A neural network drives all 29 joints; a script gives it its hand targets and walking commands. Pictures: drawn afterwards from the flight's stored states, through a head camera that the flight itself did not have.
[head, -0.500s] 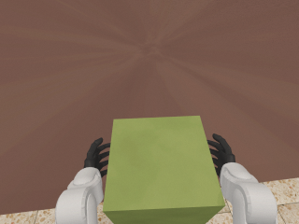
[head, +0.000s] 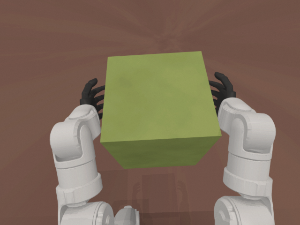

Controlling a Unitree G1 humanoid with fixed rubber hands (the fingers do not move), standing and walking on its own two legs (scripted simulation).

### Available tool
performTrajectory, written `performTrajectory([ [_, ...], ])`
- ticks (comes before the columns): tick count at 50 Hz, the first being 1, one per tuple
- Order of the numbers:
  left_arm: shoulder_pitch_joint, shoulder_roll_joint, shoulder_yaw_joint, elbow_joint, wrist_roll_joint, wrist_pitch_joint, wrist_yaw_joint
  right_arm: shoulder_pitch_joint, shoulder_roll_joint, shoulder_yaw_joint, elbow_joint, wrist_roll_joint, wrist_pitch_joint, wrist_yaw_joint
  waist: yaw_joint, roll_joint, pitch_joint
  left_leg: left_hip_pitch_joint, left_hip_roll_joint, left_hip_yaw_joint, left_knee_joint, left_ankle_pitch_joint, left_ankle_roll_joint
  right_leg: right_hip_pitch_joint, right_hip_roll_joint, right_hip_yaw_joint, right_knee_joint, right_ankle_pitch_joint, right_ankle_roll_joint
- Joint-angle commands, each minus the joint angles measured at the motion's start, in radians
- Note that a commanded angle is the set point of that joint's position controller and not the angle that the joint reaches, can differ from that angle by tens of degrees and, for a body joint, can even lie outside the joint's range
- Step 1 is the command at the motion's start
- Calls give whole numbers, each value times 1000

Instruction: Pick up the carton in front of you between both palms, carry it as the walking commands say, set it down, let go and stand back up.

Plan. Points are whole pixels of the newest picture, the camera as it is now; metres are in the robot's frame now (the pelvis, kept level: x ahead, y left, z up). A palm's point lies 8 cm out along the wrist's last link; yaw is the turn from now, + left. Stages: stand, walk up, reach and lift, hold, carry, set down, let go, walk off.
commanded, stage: carry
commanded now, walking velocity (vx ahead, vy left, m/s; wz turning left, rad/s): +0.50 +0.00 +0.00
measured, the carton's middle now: (157, 118) +0.38 +0.01 +0.08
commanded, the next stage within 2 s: none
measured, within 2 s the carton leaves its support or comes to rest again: neither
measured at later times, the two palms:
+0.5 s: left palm (119, 23) +0.72 +0.13 +0.15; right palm (208, 21) +0.70 -0.17 +0.15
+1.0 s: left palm out of the picture +1.06 +0.14 +0.22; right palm out of the picture +1.04 -0.16 +0.22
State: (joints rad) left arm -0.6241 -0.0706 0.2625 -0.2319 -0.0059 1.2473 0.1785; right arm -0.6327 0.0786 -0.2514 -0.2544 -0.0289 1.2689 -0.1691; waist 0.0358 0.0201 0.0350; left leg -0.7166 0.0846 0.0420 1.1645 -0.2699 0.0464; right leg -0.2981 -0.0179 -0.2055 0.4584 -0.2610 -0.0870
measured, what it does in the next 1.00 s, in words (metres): climbs: left foot, then right foot 0.04 m higher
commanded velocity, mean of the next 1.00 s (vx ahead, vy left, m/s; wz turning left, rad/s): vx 0.50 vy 0.00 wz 0.00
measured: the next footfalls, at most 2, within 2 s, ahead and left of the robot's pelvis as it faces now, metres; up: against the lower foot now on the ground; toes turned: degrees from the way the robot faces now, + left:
left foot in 0.18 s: +0.32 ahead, +0.12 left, +0.03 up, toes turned +6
right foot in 0.54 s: +0.57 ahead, -0.10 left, +0.07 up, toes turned -7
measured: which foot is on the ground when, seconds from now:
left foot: up 0.00-0.16, down 0.18-0.58, up 0.60-0.92, down 0.94-1.00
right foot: down 0.00-0.22, up 0.24-0.52, down 0.54-0.96, up 0.98-1.00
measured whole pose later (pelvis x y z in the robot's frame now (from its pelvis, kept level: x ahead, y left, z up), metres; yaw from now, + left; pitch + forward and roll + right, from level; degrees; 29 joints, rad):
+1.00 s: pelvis +0.69 +0.01 +0.06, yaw -1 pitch +4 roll +2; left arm -0.70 -0.03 0.30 -0.06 0.01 1.26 0.16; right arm -0.69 0.10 -0.27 -0.08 -0.09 1.25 -0.16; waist -0.06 -0.03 -0.04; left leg -0.58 -0.03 0.16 0.76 -0.41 0.09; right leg -0.31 -0.04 -0.01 1.01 -0.53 -0.01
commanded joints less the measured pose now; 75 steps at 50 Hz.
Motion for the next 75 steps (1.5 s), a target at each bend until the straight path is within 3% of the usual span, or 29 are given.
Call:
performTrajectory([
  [1,-659,-755,-666,-15,-314,-5,-140,-634,766,662,27,273,-24,84,21,-133,-434,-150,1,34,-92,50,-6,463,-239,237,-106,403,-125],
  [7,-658,-798,-639,38,-276,4,-142,-641,811,626,84,258,-17,99,21,-163,-383,48,-88,147,-506,124,27,461,-177,112,-31,688,-77],
  [9,-653,-816,-644,47,-269,4,-144,-611,821,621,106,251,-18,107,-67,-169,-469,389,-171,214,-639,157,54,371,-150,21,213,898,-18],
  [10,-677,-834,-652,35,-265,3,-147,-618,819,619,108,244,-27,109,-134,-36,-598,762,-52,63,-598,229,120,145,-113,48,458,687,38],
  [11,-672,-856,-663,24,-266,2,-149,-618,822,619,112,251,-34,109,-147,223,-755,1102,216,-371,-603,255,243,-171,-38,101,734,160,75],
  [12,-698,-853,-669,0,-268,-4,-150,-604,857,641,106,268,-43,113,-166,351,-736,1167,246,-591,-732,350,306,-401,95,156,942,-290,85],
  [15,-710,-875,-644,-55,-227,-34,-133,-725,940,728,-77,353,-69,127,-157,56,-594,1080,225,-407,-663,479,223,-603,-8,247,1000,-202,28],
  [18,-619,-820,-639,-89,-175,-59,-114,-737,929,779,-173,402,-94,130,-127,68,-594,1020,198,-319,-705,291,173,-586,-28,226,889,-176,26],
  [24,-523,-689,-643,-123,-139,-51,-90,-640,792,784,-169,409,-77,131,-96,127,-491,763,120,-62,-788,360,129,-309,3,89,317,-74,47],
  [27,-493,-670,-643,-52,-152,-22,-98,-582,747,753,-81,374,-46,133,35,78,-562,590,77,93,-484,633,55,184,125,-69,144,12,6],
  [28,-464,-674,-643,-19,-166,-13,-104,-594,719,731,-64,352,-38,130,85,-3,-627,415,42,85,-275,432,23,440,40,80,149,-55,-5],
  [29,-485,-667,-644,2,-171,-12,-106,-566,729,702,-48,330,-26,128,63,-363,-734,156,-84,42,21,0,-39,610,-278,732,-38,-121,-171],
  [30,-501,-716,-666,17,-202,-2,-114,-592,714,673,-32,313,-18,125,61,-370,-676,-10,-146,-47,220,-263,-38,640,-320,946,-144,52,-238],
  [33,-696,-867,-760,-72,-337,-6,-153,-587,779,602,32,244,-19,121,59,-21,-530,-168,-49,-78,318,-178,-3,533,-276,622,25,449,-182],
  [35,-784,-914,-781,-91,-389,-19,-168,-597,796,581,55,203,-30,115,35,-39,-533,-127,-36,-71,213,-125,6,493,-245,536,-16,291,-125],
  [43,-731,-836,-694,49,-370,2,-161,-590,716,560,109,149,-13,79,17,-156,-414,72,-78,93,-352,-82,2,306,-191,255,-137,267,-104],
  [46,-698,-823,-650,117,-319,21,-154,-599,736,570,151,181,1,90,-112,-160,-490,535,-204,237,-538,-35,45,159,-159,92,143,650,-28],
  [47,-701,-810,-633,129,-293,26,-149,-591,742,569,173,200,2,96,-168,-65,-579,807,-143,119,-560,-66,63,13,-117,71,361,525,14],
  [48,-677,-815,-601,131,-264,33,-145,-615,745,580,174,219,-1,99,-163,241,-666,979,197,-520,-737,-309,220,-249,3,92,694,137,83],
  [49,-705,-791,-587,134,-237,35,-140,-639,809,607,181,248,-2,109,-162,307,-621,992,234,-790,-879,-118,284,-420,104,193,889,-252,78],
  [52,-692,-834,-531,139,-169,16,-126,-847,961,714,55,397,-23,145,-125,-23,-512,861,207,-489,-712,286,224,-550,-4,251,1027,-186,31],
  [54,-670,-838,-520,133,-128,-2,-118,-912,1012,748,14,456,-44,157,-98,8,-526,833,176,-379,-749,168,166,-520,-25,246,911,-135,19],
  [62,-636,-739,-567,68,-112,-6,-91,-774,875,694,41,415,-40,141,-106,101,-450,744,138,-109,-838,217,156,-381,-17,99,369,-89,44],
  [64,-645,-735,-581,81,-137,12,-97,-730,840,663,86,379,-24,136,-62,146,-458,679,127,-37,-777,382,123,-181,54,-12,265,-94,30],
  [66,-632,-747,-588,132,-165,22,-106,-685,811,632,122,337,-8,130,37,59,-563,527,65,94,-444,628,48,254,115,-37,146,-39,-12],
  [68,-639,-772,-604,149,-196,20,-112,-673,797,582,113,292,7,125,68,-359,-691,27,-142,33,41,-226,-49,642,-313,890,-131,-241,-231],
  [69,-675,-814,-626,122,-235,23,-122,-712,797,574,119,274,8,121,60,-261,-614,-91,-132,-70,231,-271,-28,615,-323,931,-135,-66,-252],
  [71,-799,-909,-698,32,-326,11,-142,-692,818,537,135,231,-2,116,59,-27,-553,-151,-68,-81,317,-213,-2,523,-297,688,3,280,-215],
  [75,-915,-971,-748,-32,-416,-22,-162,-675,809,519,128,160,-29,99,30,-75,-541,-116,-42,-51,146,-154,9,441,-257,513,-58,112,-143],
])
